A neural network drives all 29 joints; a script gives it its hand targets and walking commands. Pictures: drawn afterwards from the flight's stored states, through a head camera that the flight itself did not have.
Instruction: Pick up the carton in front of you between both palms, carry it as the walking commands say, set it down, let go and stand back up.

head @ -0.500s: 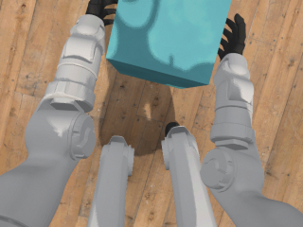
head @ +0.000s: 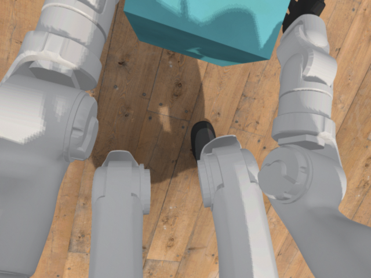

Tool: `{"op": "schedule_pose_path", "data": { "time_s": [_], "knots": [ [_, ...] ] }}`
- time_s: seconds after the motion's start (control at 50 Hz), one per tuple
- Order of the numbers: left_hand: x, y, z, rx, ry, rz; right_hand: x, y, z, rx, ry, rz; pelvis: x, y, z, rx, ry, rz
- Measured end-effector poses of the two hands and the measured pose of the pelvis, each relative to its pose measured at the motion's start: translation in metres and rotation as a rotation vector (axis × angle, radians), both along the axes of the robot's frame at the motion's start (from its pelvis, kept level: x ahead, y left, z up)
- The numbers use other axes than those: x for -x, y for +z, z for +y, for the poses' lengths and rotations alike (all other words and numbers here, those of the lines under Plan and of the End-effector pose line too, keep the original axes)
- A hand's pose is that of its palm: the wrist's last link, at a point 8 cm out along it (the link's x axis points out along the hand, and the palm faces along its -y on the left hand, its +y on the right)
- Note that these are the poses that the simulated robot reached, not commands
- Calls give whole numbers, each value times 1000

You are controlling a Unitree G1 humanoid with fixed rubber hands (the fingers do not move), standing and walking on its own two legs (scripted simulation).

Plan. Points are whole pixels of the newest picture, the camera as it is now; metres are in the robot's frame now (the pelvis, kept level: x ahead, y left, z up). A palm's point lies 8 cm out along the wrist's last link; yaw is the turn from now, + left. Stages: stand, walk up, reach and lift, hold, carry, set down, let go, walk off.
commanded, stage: set down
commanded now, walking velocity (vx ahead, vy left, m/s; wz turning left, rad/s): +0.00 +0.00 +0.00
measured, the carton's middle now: out of the picture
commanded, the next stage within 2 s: none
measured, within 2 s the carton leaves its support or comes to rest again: rests again in 0.70 s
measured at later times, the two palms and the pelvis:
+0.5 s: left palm out of the picture +0.58 +0.05 -0.21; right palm (293, 23) +0.49 -0.24 -0.19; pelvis -0.01 +0.00 -0.02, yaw +1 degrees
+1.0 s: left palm out of the picture +0.58 +0.04 -0.21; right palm (296, 23) +0.49 -0.26 -0.20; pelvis -0.01 +0.00 -0.03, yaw +0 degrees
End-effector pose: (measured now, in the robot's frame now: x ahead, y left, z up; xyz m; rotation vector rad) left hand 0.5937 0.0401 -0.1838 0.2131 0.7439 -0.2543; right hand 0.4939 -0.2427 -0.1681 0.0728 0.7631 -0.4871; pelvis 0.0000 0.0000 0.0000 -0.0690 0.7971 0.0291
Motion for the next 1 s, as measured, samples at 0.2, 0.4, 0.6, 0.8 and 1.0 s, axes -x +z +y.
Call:
{"op": "schedule_pose_path", "data": {
  "time_s": [0.2,0.4,0.6,0.8,1.0],
  "knots": [
    [2,-11,7,-7,-4,12,-1,-7,4,-11,37,14,0,-11,0,16,21,4],
    [11,-19,8,-11,-14,26,6,-14,2,-22,61,31,7,-17,1,19,32,-45],
    [11,-23,5,32,-40,24,5,-21,-5,-14,65,36,9,-22,1,23,34,-76],
    [11,-27,0,84,-54,6,3,-29,-13,-4,72,56,6,-27,0,27,30,-89],
    [10,-30,-1,101,-67,-15,3,-31,-16,-7,79,60,6,-32,-2,33,28,-103]
  ]
}}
